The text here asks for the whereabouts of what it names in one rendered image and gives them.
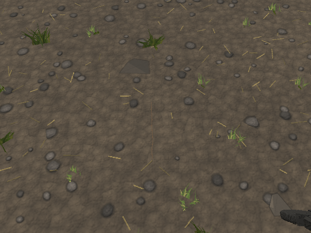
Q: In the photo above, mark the right robot hand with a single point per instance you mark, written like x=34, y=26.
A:
x=297, y=217

